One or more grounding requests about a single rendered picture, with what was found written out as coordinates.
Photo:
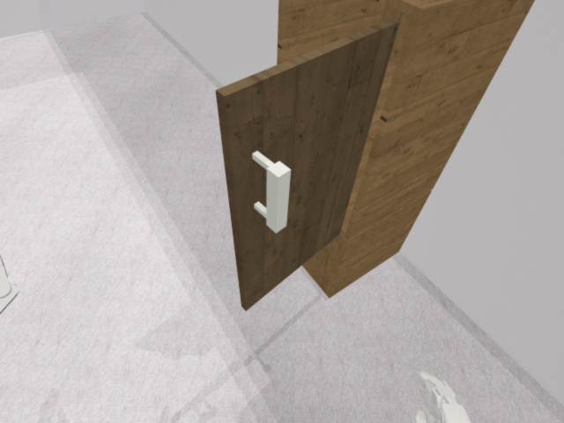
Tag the cupboard door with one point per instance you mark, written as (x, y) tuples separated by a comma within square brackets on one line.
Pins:
[(312, 113)]

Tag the handle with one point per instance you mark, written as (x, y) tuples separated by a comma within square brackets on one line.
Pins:
[(277, 193)]

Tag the right robot hand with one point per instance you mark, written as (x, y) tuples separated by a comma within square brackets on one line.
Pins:
[(444, 399)]

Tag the left robot hand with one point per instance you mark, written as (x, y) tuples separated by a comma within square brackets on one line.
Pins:
[(8, 291)]

